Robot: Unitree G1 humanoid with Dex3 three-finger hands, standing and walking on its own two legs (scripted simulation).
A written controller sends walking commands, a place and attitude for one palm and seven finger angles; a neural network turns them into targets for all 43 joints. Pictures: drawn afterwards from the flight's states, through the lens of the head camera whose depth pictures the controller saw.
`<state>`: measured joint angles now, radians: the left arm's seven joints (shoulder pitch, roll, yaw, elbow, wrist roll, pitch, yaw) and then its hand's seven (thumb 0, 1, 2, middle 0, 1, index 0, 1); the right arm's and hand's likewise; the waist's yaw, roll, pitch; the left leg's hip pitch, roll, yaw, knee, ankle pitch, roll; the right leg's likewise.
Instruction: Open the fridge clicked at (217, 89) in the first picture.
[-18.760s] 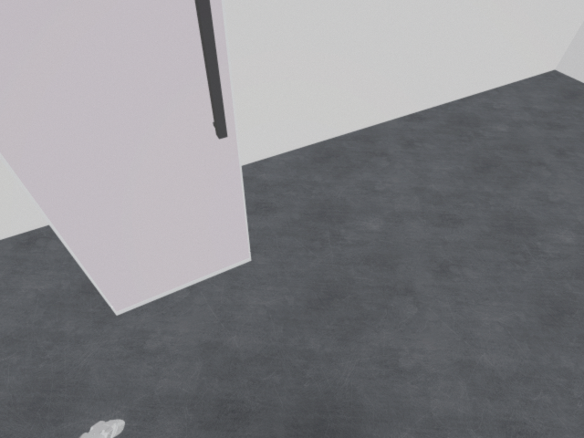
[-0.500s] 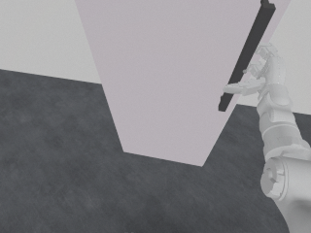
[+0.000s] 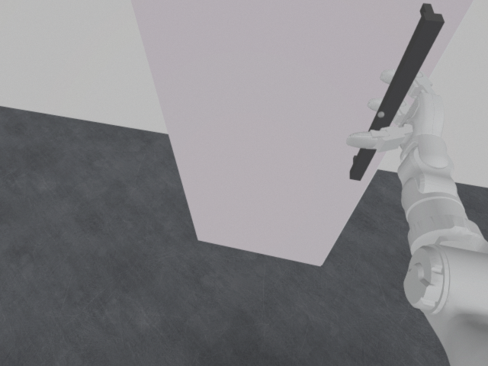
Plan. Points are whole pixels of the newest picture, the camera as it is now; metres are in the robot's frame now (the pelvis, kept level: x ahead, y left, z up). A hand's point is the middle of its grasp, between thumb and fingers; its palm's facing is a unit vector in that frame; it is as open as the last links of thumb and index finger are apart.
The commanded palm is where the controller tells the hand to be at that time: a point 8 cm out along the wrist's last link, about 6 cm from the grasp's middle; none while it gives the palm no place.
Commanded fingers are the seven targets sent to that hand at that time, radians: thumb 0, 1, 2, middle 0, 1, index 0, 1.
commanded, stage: slide the fingers in behind the handle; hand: right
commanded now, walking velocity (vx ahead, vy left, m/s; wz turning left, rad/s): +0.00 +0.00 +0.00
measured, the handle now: (383, 109) +0.55 -0.13 +0.13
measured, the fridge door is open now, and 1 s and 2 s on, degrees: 0 0 0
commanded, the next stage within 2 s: grip the handle and tug to test in 0.24 s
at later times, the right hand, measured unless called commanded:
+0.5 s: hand (380, 117) +0.50 -0.12 +0.15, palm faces +0.04 +1.00 +0.01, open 13.4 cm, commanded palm +0.48 -0.17 +0.15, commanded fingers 0.00 0.08 -0.48 0.34 1.26 0.34 1.26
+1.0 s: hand (374, 115) +0.51 -0.11 +0.15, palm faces +0.03 +1.00 +0.00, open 5.9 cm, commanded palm +0.48 -0.16 +0.15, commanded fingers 0.00 -0.90 -0.90 0.45 1.40 0.45 1.40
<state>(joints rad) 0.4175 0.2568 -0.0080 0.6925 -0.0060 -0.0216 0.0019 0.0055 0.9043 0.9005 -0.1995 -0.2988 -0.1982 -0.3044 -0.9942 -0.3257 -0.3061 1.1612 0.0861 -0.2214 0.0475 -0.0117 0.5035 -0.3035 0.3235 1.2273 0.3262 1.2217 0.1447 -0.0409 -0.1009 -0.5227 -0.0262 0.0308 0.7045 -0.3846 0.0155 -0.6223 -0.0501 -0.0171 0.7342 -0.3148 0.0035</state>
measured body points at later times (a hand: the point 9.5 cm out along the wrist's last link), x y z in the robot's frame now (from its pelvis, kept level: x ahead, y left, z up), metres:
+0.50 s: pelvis +0.00 +0.00 +0.00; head +0.06 +0.00 +0.45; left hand +0.01 +0.26 -0.12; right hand +0.49 -0.17 +0.16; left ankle -0.03 +0.11 -0.71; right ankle +0.02 -0.12 -0.71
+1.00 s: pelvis +0.00 +0.00 +0.00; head +0.06 +0.01 +0.45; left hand +0.01 +0.26 -0.12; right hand +0.50 -0.16 +0.16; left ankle -0.03 +0.11 -0.71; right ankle +0.02 -0.12 -0.71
